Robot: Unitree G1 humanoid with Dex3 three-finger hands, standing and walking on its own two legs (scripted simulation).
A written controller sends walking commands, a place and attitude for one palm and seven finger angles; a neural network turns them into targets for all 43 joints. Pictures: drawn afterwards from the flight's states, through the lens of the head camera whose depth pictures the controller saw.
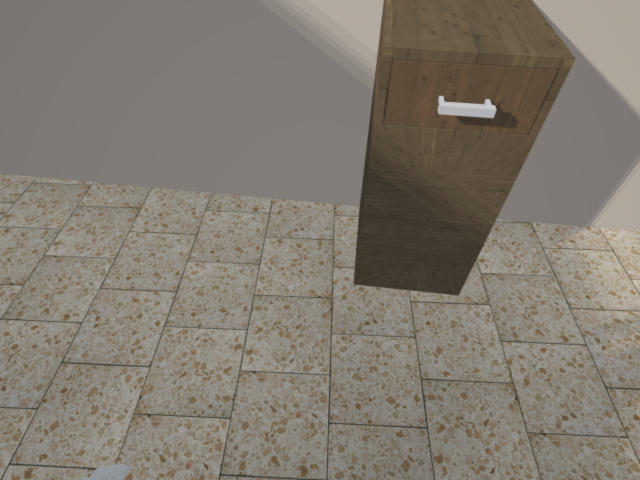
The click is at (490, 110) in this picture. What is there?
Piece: drawer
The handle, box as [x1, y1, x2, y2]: [438, 96, 496, 117]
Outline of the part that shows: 438,99 438,113 441,114 493,117 496,109 494,105 491,104 489,99 486,99 484,104 445,102 443,100 443,96 439,96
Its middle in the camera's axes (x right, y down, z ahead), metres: +0.33 -0.31 +0.90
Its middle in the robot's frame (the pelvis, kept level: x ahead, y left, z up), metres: +0.90 -0.29 +0.02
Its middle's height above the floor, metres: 0.79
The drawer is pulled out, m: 0.00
